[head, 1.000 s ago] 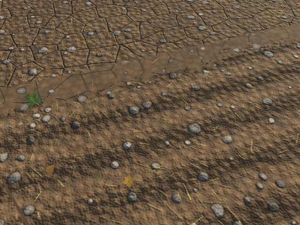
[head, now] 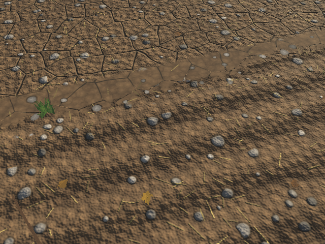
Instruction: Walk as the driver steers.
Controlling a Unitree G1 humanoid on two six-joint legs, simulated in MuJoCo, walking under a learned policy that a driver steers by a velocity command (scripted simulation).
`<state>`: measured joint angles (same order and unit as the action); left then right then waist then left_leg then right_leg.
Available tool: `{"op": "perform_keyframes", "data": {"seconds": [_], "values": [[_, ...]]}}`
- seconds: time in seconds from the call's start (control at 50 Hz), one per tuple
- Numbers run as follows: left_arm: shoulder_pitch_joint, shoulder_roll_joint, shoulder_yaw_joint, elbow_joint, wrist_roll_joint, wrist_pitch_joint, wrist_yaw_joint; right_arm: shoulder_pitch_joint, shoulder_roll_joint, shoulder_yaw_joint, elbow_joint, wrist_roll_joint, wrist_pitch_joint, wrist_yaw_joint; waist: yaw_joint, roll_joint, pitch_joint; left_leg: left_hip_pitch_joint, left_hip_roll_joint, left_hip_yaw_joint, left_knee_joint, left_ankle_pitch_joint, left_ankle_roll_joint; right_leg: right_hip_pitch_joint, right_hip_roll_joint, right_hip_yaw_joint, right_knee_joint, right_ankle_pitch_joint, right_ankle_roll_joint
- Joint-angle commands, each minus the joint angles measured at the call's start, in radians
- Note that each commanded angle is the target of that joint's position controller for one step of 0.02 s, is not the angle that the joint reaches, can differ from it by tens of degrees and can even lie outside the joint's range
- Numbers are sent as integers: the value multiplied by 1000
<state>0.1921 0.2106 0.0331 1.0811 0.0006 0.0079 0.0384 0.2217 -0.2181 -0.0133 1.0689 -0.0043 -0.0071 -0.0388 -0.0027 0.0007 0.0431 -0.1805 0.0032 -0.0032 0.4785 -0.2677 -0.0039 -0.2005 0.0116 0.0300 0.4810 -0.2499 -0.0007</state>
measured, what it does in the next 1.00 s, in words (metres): walks ahead: left foot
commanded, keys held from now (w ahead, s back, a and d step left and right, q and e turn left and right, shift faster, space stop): no key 0.16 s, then w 0.22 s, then no key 0.56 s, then w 0.06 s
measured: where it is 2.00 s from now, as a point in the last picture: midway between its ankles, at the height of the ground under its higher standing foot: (171, 234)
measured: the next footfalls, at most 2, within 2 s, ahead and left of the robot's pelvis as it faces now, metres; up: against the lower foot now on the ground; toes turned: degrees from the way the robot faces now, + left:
left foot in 0.74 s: +0.21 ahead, +0.10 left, +0.00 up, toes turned +1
left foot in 1.52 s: +0.45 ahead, +0.13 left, +0.00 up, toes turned +3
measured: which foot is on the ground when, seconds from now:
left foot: down 0.00-0.46, up 0.48-0.72, down 0.74-1.00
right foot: down 0.00-1.00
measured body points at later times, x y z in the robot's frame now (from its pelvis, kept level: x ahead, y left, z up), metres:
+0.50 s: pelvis +0.06 -0.02 -0.01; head +0.07 -0.03 +0.44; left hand +0.07 +0.23 -0.15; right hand +0.05 -0.28 -0.16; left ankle -0.01 +0.11 -0.71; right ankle +0.02 -0.11 -0.74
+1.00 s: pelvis +0.13 +0.00 -0.01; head +0.15 +0.00 +0.44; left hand +0.13 +0.24 -0.17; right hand +0.24 -0.25 -0.15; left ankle +0.17 +0.10 -0.74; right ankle +0.02 -0.11 -0.74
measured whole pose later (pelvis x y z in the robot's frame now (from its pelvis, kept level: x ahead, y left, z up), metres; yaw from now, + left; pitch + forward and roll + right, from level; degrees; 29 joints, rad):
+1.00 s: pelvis +0.13 +0.00 -0.01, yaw +0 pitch +0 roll +0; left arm 0.29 0.20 0.01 1.11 0.00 0.00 0.04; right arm 0.09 -0.20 -0.05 1.03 0.02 -0.01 -0.01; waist 0.01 -0.02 0.03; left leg -0.33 -0.02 0.04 0.58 -0.25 0.04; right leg -0.05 0.00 -0.01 0.49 -0.44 0.00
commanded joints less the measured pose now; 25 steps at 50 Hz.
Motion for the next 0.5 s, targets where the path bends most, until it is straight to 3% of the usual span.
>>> {"op": "perform_keyframes", "data": {"seconds": [0.02, 0.16, 0.18, 0.2, 0.24, 0.26, 0.3, 0.36, 0.38, 0.42, 0.44, 0.46, 0.48, 0.5], "values": [[22, 101, 13, -17, 0, -7, 3, 36, -100, -15, -20, 0, -7, -3, 1, -2, -4, -42, 21, -19, -89, 96, 16, 7, -28, 24, -80, 121, -21], [39, 92, 6, 1, -1, -8, 4, 59, -90, -11, -8, 1, -7, -3, 2, -1, 1, -47, 19, -19, -90, 93, 18, 0, -26, 20, -80, 114, -19], [59, 81, 3, 12, -1, -7, 5, 80, -79, -9, 4, 1, -5, -4, 2, 0, -23, -38, 9, -9, -94, -7, 21, 8, -15, 8, -82, 13, -21], [67, 90, 7, 16, -7, -5, 7, 86, -89, -13, 6, 8, -2, -7, 3, 3, -7, -57, -5, -3, -85, -166, 34, -15, 3, -6, -68, -155, -31], [62, 108, 14, 3, -13, -11, 9, 80, -113, -22, -10, 15, -6, -11, 2, 12, 71, -135, 11, -42, -88, -439, 74, -116, 4, 5, -48, -424, -62], [57, 99, 12, -5, -15, -23, 7, 86, -114, -24, -16, 19, -15, -10, -2, 19, 100, -152, 35, -79, -98, -480, 94, -151, -8, 20, -39, -444, -74], [46, 75, 8, -18, -19, -54, -5, 137, -124, -32, -11, 28, -40, -1, -21, 53, 102, -105, 102, -181, -130, -488, 140, -208, -15, 18, 27, -365, -76], [16, 33, -1, -46, -27, -91, -27, 186, -179, -53, -7, 33, -57, 11, -23, 174, 88, -50, 282, -452, -281, -539, 240, -251, 3, -58, 218, -174, -70], [24, 39, 1, -46, -28, -98, -32, 156, -175, -53, -23, 32, -59, 12, -5, 161, 98, -95, 288, -454, -291, -510, 240, -209, -8, -53, 211, -174, -86], [128, 27, 0, -8, -25, -99, -28, 39, -166, -47, -69, 32, -53, 16, 71, 137, 113, -201, 193, -289, -185, -241, 169, -4, 6, -61, -14, -123, -102], [205, 74, 15, 23, -15, -95, -24, 2, -139, -41, -87, 31, -54, 16, 91, 66, 79, -246, 116, -170, -32, -4, 114, 120, -26, 6, -59, 15, -94], [298, 186, 45, 51, -17, -90, -24, 2, -80, -28, -111, 18, -64, 10, 89, -172, 19, -347, -33, 32, 239, 31, 29, 235, -155, 215, -110, 204, -146], [378, 222, 49, 55, -5, -89, -32, 26, -72, -22, -111, 11, -73, 5, 115, -294, -39, -460, -62, 39, 467, -257, -15, 333, -341, 452, -161, 549, -252], [345, 149, 26, 43, 8, -97, -31, 47, -90, -31, -97, 22, -71, 10, 76, -170, -32, -497, -28, -34, 646, -352, -18, 328, -384, 441, -127, 743, -286]]}}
